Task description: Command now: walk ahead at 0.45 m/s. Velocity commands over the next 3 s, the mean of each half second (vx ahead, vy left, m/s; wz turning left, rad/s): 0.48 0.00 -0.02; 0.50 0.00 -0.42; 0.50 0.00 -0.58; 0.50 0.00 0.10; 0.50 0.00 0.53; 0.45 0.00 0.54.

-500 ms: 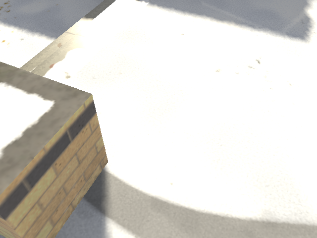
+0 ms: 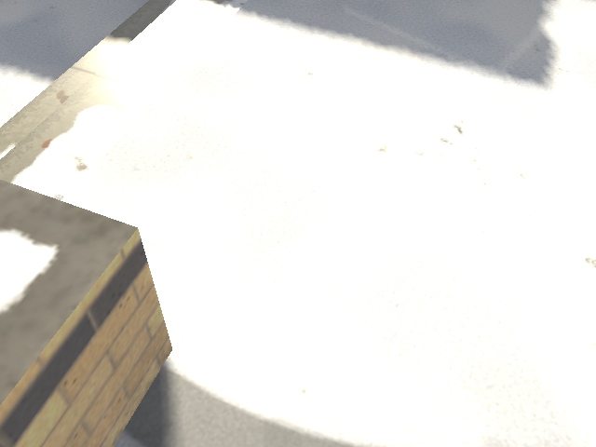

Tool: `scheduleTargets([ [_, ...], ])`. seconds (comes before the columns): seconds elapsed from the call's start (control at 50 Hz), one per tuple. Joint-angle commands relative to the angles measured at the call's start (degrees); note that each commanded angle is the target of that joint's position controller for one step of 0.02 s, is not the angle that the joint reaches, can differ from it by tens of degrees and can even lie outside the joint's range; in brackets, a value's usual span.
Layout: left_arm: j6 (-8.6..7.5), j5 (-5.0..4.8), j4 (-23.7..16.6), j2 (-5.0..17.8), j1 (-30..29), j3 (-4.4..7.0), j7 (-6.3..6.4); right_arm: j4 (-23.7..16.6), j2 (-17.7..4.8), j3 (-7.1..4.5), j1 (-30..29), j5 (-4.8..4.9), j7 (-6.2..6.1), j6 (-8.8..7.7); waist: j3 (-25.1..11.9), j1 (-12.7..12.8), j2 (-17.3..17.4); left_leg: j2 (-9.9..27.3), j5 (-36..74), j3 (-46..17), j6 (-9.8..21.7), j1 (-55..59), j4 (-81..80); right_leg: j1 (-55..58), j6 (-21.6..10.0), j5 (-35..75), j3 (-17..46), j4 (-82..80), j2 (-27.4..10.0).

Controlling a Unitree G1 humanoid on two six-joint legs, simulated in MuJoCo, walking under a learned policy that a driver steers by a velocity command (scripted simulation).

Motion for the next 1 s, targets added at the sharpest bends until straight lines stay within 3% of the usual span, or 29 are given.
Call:
scheduleTargets([
  [0.02,-0.72,-0.22,-6.07,1.57,-10.28,-0.36,-0.49,-1.41,-11.21,-2.27,2.04,0.35,-0.82,-0.42,6.20,-0.51,7.36,13.79,13.05,-6.87,8.25,-5.53,-6.51,-0.63,0.32,6.03,-2.13,-8.17,2.08],
  [0.08,-0.73,-0.45,-7.44,3.07,-11.22,0.03,-1.03,-0.67,-10.82,-2.68,2.17,0.96,-0.66,-0.24,6.75,0.97,7.77,16.06,16.74,-5.90,7.23,-1.31,-4.53,-0.02,-2.11,5.92,-0.50,-11.19,2.04],
  [0.12,-0.99,-0.32,-7.52,4.79,-8.88,0.82,-1.38,-1.00,-11.64,-3.15,0.69,0.84,-0.65,0.18,4.46,3.49,8.16,16.95,27.55,-4.87,6.01,1.10,0.20,4.79,-4.00,3.02,-1.19,-12.22,3.30],
  [0.14,-1.02,-0.30,-6.49,6.34,-4.14,1.80,-1.29,-1.34,-12.10,-3.36,-0.20,0.55,-0.61,0.42,1.23,6.34,9.45,16.29,38.49,-3.60,5.30,0.86,5.75,11.81,-5.14,2.07,-2.56,-11.47,5.08],
  [0.16,-0.86,-0.28,-3.46,8.29,5.42,3.23,-0.99,-1.71,-11.57,-3.20,-1.01,0.33,-0.65,0.84,-3.99,10.90,9.01,13.99,45.47,-1.68,3.96,-1.95,16.41,23.43,-6.71,1.35,-3.75,-11.40,6.97],
  [0.18,-0.52,-0.16,-0.54,10.89,16.22,4.50,-0.46,-2.73,-10.57,-2.58,-1.08,-0.25,-0.69,1.03,-10.46,15.07,6.12,11.34,37.03,-0.39,2.07,-12.42,31.64,39.61,-9.11,-0.77,2.05,-10.51,2.07],
  [0.2,-0.14,0.86,0.94,16.58,22.48,5.66,-0.06,-3.66,-2.60,-0.46,6.44,-0.36,0.14,-0.04,-20.29,11.19,-10.22,0.89,2.86,-0.06,-1.84,-34.02,56.05,59.55,-18.84,-15.19,30.73,-16.59,-13.66],
  [0.22,-0.22,0.59,0.66,12.23,21.22,4.10,-0.29,-2.64,-4.10,-0.67,5.19,0.90,0.58,-1.85,-22.47,11.61,-11.32,-0.98,-17.09,-9.18,-0.78,-40.58,66.09,58.19,-19.79,-23.24,46.27,-27.88,-16.47],
  [0.24,-0.69,0.24,-0.28,9.12,15.14,3.17,-0.32,-4.79,-9.14,-2.15,-1.07,2.60,0.81,-3.01,-11.99,10.24,-8.35,2.35,-14.05,-8.98,0.57,-46.18,69.77,49.83,-16.62,-22.73,38.25,-28.85,-14.66],
  [0.26,-0.99,0.31,-1.68,6.73,9.75,2.41,-0.32,-5.87,-10.03,-2.37,-5.08,2.83,0.42,-3.49,-6.63,8.38,-3.32,5.84,-8.35,-7.39,1.42,-45.12,67.43,40.37,-14.81,-16.93,29.69,-29.68,-12.74],
  [0.28,-1.33,0.97,-2.20,4.80,6.32,1.85,-0.57,-5.81,-10.00,-2.83,-6.47,1.97,-0.17,-3.28,-3.55,6.28,-0.27,8.23,-3.94,-6.57,1.34,-41.89,63.84,32.09,-13.62,-10.04,23.10,-30.87,-10.47],
  [0.3,-1.66,1.62,-2.24,3.52,4.73,1.48,-0.70,-5.49,-9.02,-3.14,-5.25,1.33,-0.51,-2.49,-2.81,4.04,-1.75,10.12,-1.28,-7.08,1.32,-37.65,60.69,26.76,-12.60,-6.45,18.39,-32.26,-8.24],
  [0.34,-2.00,1.66,-1.23,2.61,5.64,1.20,-0.77,-5.18,-6.38,-3.05,-3.85,1.27,-0.52,-0.96,-2.00,2.71,-2.98,11.06,-0.03,-6.67,0.85,-34.06,57.03,21.88,-13.07,-4.71,14.14,-35.11,-6.54],
  [0.38,-1.95,1.59,-0.07,4.51,8.09,1.52,-0.11,-6.62,-6.31,-3.18,-7.08,0.73,-0.95,-0.12,0.29,2.73,-2.16,11.48,2.92,-5.76,-0.33,-36.78,52.51,20.22,-14.04,-2.68,11.52,-37.14,-6.23],
  [0.46,-1.46,1.24,1.17,6.31,13.51,1.69,1.49,-10.13,-7.14,-3.48,-16.86,-0.25,-0.92,-0.54,2.57,5.17,-0.07,10.81,15.08,-5.31,-2.44,-43.35,38.01,23.91,-13.50,2.49,9.89,-37.77,-5.58],
  [0.52,-0.93,0.50,1.89,7.01,17.39,1.84,2.04,-12.24,-5.88,-2.79,-24.10,0.21,-0.19,-1.45,3.22,7.51,0.27,8.18,21.01,-3.89,-3.12,-41.32,27.02,25.71,-12.37,3.05,8.70,-37.17,-4.32],
  [0.6,-0.02,-0.15,3.58,6.94,22.33,2.10,2.46,-14.80,-6.07,-2.21,-31.42,1.09,1.13,-2.40,3.87,9.86,0.32,5.75,19.86,-3.61,-3.56,-39.87,19.31,31.49,-12.00,4.73,10.28,-32.93,-5.56],
  [0.66,0.72,-0.14,3.63,7.68,22.80,2.75,2.99,-15.39,-8.87,-2.96,-29.97,1.38,1.76,-3.17,2.80,7.59,-2.00,4.47,14.81,-4.39,-2.42,-34.67,16.03,34.84,-10.77,8.96,13.36,-28.38,-7.79],
  [0.68,1.04,-0.19,3.45,7.93,22.24,2.99,3.05,-14.87,-10.00,-3.40,-26.76,1.38,1.66,-3.37,1.49,5.69,-3.63,3.92,12.51,-4.05,-1.48,-30.26,15.10,35.15,-10.00,13.34,13.78,-25.67,-7.62],
  [0.7,1.17,-0.09,2.84,7.63,21.14,2.94,2.94,-13.47,-11.99,-4.54,-20.93,1.09,1.44,-3.54,-2.45,2.48,-3.74,2.94,12.52,-2.87,0.15,-21.41,13.49,34.29,-8.82,20.33,12.46,-19.01,-5.53],
  [0.72,1.16,0.54,1.14,5.75,19.88,2.19,2.74,-11.63,-14.97,-5.73,-11.10,0.23,0.99,-3.71,-11.11,-1.87,-2.16,7.73,12.88,-6.82,3.20,-5.02,16.78,27.39,-7.10,16.85,10.34,-5.77,-2.03],
  [0.74,0.28,0.20,-0.48,-0.13,24.96,0.81,2.59,-10.67,-20.06,-7.33,-2.68,-0.55,0.67,-2.99,-21.28,-1.76,8.67,22.25,5.72,-27.19,10.88,19.57,16.19,5.30,-2.37,-0.51,3.93,16.22,7.12],
  [0.76,-0.51,-0.42,-0.91,0.48,26.15,0.61,2.60,-10.55,-16.45,-6.20,-2.67,0.10,0.86,-2.51,-25.43,-1.12,17.00,27.41,-2.53,-43.08,12.95,22.04,8.98,-3.43,-2.11,-27.79,7.70,27.34,7.91],
  [0.78,-0.72,-1.59,-1.76,6.42,22.62,2.52,2.50,-11.31,-11.67,-4.70,-6.84,0.44,0.64,-2.35,-16.52,-0.46,12.76,25.20,-7.88,-36.24,10.10,13.76,7.11,-6.97,-2.76,-24.93,9.78,31.26,4.19],
  [0.8,-0.53,-1.94,-2.59,6.99,19.40,2.93,2.63,-12.18,-9.81,-4.14,-11.09,0.39,0.40,-2.11,-9.85,0.70,9.86,23.16,-6.18,-27.85,8.21,5.27,5.11,-7.01,-2.84,-20.15,7.65,30.93,1.50],
  [0.82,-0.07,-1.36,-2.67,5.45,18.09,2.99,2.69,-11.93,-8.76,-4.08,-13.81,0.40,0.27,-2.10,-5.06,2.05,7.62,20.99,-1.64,-21.83,6.97,-2.39,2.77,-5.25,-2.56,-15.92,6.92,28.44,-0.18],
  [0.86,1.51,-0.79,-2.65,2.74,19.62,3.39,2.50,-11.57,-7.46,-3.94,-16.81,-0.39,0.20,-2.44,-1.56,4.92,8.85,17.92,4.53,-12.93,5.74,-10.83,-0.56,0.37,-2.30,-11.46,7.14,24.72,-2.60],
  [0.9,2.64,-0.73,-4.27,0.75,18.18,3.26,2.47,-10.79,-7.98,-4.53,-16.51,-0.20,0.22,-2.77,-0.04,5.32,8.05,17.63,9.85,-7.48,6.98,-12.47,-2.11,-0.92,-1.81,-9.23,5.82,22.82,-3.26],
  [1.0,2.72,-0.02,-8.22,0.21,10.46,2.98,1.66,-9.77,-10.35,-5.69,-13.86,-0.46,-1.15,-2.17,1.28,4.13,5.80,16.96,17.85,1.61,7.42,-9.60,-2.58,-4.97,-0.93,3.22,4.47,8.83,-3.16],
])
